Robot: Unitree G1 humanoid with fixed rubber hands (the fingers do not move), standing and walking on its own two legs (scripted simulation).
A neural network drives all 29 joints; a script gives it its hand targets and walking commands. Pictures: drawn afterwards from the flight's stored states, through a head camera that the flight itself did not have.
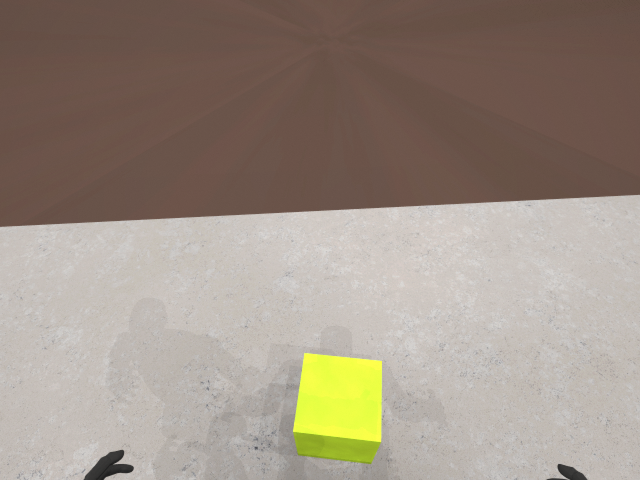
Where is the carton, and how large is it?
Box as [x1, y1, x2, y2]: [293, 353, 381, 463]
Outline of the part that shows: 304,353 293,429 298,454 370,463 380,443 381,361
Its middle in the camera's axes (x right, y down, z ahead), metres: +0.05 +0.47 +1.09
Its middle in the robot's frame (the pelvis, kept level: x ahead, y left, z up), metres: +0.40 -0.02 -0.66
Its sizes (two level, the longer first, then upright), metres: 0.210 0.200 0.250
